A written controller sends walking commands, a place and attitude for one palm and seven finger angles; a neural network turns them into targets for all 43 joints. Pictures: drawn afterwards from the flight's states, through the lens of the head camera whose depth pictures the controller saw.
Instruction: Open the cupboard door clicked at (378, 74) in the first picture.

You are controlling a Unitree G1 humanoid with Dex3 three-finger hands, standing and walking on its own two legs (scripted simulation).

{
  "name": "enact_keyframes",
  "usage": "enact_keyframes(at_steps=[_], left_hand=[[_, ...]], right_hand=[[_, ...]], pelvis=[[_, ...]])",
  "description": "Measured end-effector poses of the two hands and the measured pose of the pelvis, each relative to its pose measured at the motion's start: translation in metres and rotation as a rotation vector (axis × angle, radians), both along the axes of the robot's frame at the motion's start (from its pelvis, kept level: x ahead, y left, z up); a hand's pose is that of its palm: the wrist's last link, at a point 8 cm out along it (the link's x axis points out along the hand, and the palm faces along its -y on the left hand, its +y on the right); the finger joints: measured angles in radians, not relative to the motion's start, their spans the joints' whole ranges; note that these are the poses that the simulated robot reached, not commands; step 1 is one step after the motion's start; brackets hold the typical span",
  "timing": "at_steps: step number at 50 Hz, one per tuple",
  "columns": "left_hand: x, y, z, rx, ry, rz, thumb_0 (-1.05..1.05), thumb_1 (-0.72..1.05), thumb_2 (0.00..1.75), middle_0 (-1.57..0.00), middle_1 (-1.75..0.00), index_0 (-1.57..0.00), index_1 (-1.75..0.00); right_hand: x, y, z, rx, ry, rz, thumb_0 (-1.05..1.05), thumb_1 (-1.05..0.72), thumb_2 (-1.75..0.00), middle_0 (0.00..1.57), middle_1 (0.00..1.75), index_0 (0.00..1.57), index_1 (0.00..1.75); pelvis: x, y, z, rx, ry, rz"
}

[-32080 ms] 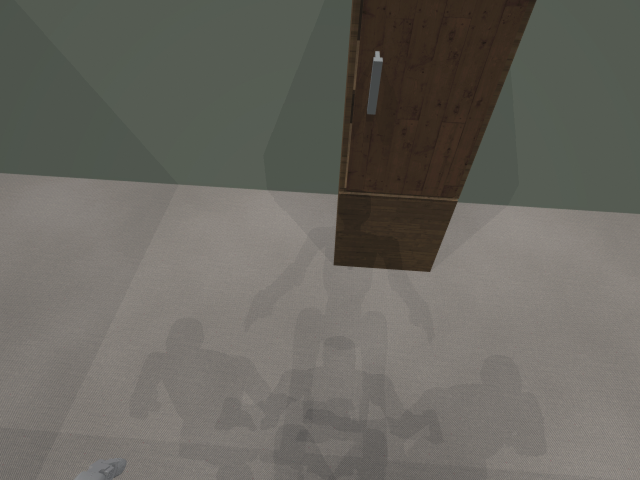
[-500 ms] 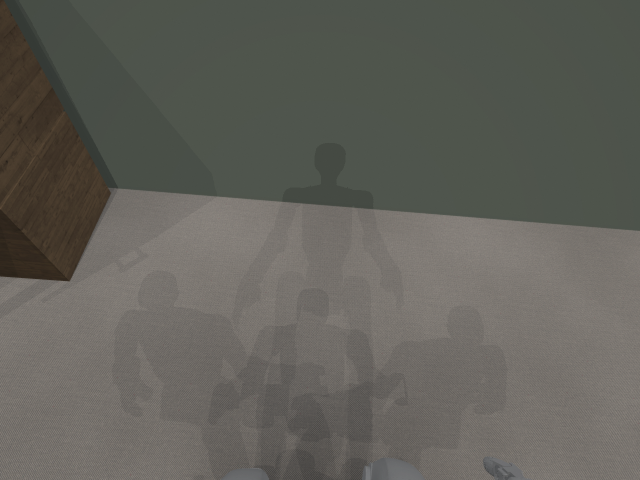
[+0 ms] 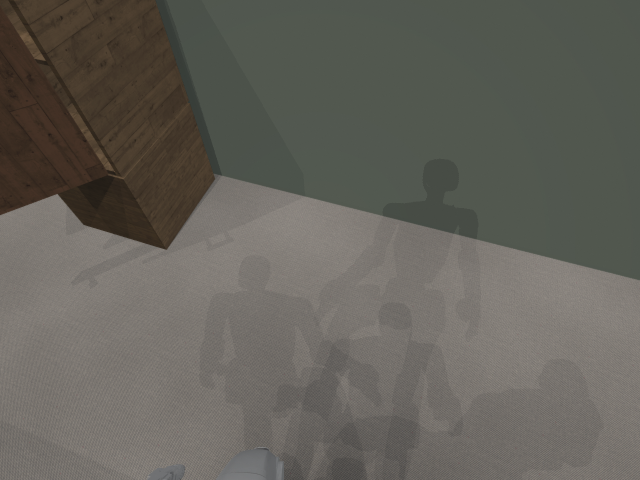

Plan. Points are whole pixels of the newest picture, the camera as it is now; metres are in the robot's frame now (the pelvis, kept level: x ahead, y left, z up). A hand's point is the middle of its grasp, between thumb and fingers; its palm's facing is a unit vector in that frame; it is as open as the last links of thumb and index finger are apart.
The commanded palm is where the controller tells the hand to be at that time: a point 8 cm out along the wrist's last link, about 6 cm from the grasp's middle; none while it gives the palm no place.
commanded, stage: turn to face it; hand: left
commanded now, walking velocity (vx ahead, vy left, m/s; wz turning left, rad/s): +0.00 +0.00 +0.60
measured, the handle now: out of the picture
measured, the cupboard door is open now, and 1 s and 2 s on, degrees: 50 50 50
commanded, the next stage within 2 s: take the last steps up to it in 0.80 s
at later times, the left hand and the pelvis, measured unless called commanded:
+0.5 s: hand out of the picture +0.07 +0.24 -0.16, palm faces +0.30 -0.92 -0.27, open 7.4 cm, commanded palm none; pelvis +0.02 +0.00 +0.00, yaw +17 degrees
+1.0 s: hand out of the picture -0.06 +0.20 -0.19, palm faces +0.55 -0.81 -0.22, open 7.3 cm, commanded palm none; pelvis +0.04 +0.01 -0.01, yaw +30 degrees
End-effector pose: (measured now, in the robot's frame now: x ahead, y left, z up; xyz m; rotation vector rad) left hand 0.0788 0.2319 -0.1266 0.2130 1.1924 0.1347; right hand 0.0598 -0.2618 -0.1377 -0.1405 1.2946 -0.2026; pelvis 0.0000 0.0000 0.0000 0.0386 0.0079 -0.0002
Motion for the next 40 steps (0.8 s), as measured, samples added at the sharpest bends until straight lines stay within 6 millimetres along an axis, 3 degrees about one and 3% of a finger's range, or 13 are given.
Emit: enact_keyframes(at_steps=[9, 12, 17, 22, 28, 34, 40], left_hand=[[-0.066, 0.049, -0.036, -0.015, 0.117, 0.190, 0.01, 0.91, 0.90, -0.21, -0.30, -0.21, -0.30], [-0.071, 0.062, -0.031, 0.001, 0.132, 0.233, 0.01, 0.91, 0.90, -0.20, -0.30, -0.21, -0.30], [-0.058, 0.069, -0.014, 0.014, 0.061, 0.271, 0.01, 0.91, 0.90, -0.20, -0.30, -0.20, -0.30], [-0.040, 0.061, -0.002, 0.030, -0.008, 0.294, 0.01, 0.91, 0.90, -0.20, -0.30, -0.20, -0.30], [-0.027, 0.035, 0.002, 0.068, -0.086, 0.323, 0.01, 0.91, 0.90, -0.20, -0.30, -0.20, -0.30], [-0.052, 0.004, 0.005, 0.037, -0.036, 0.396, 0.01, 0.90, 0.90, -0.20, -0.30, -0.21, -0.30], [-0.091, -0.013, -0.006, -0.018, 0.033, 0.500, 0.01, 0.91, 0.90, -0.21, -0.30, -0.21, -0.30]], right_hand=[[0.084, 0.038, 0.006, -0.060, -0.127, 0.209, 0.00, -0.91, -0.90, 0.19, 0.30, 0.20, 0.30], [0.092, 0.047, 0.014, -0.072, -0.142, 0.247, 0.00, -0.91, -0.90, 0.20, 0.30, 0.20, 0.30], [0.095, 0.055, 0.019, -0.061, -0.108, 0.295, 0.00, -0.91, -0.90, 0.20, 0.30, 0.20, 0.30], [0.094, 0.051, 0.012, -0.032, -0.064, 0.321, 0.00, -0.91, -0.90, 0.20, 0.30, 0.20, 0.30], [0.104, 0.030, -0.013, 0.006, -0.022, 0.339, 0.00, -0.90, -0.90, 0.20, 0.30, 0.20, 0.30], [0.128, 0.026, -0.009, 0.009, 0.000, 0.394, 0.01, -0.91, -0.90, 0.20, 0.30, 0.20, 0.30], [0.157, 0.049, 0.001, -0.003, -0.010, 0.489, 0.01, -0.91, -0.90, 0.19, 0.30, 0.19, 0.30]], pelvis=[[0.006, 0.023, -0.019, -0.024, 0.004, 0.118], [0.007, 0.025, -0.014, -0.039, 0.007, 0.148], [0.011, 0.024, -0.003, -0.054, 0.013, 0.196], [0.017, 0.013, -0.001, -0.057, 0.016, 0.253], [0.028, -0.012, -0.012, -0.034, 0.017, 0.323], [0.036, -0.019, -0.004, -0.017, -0.006, 0.401], [0.042, -0.015, -0.001, -0.006, -0.004, 0.465]])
